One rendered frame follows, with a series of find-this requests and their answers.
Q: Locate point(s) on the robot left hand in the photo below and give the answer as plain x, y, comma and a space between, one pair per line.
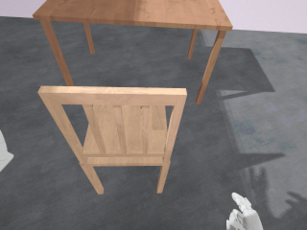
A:
5, 156

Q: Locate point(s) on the table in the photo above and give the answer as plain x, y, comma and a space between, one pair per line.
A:
182, 14

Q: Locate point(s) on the robot right hand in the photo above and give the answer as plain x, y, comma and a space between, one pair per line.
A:
249, 220

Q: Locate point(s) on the chair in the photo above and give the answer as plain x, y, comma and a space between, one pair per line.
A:
127, 126

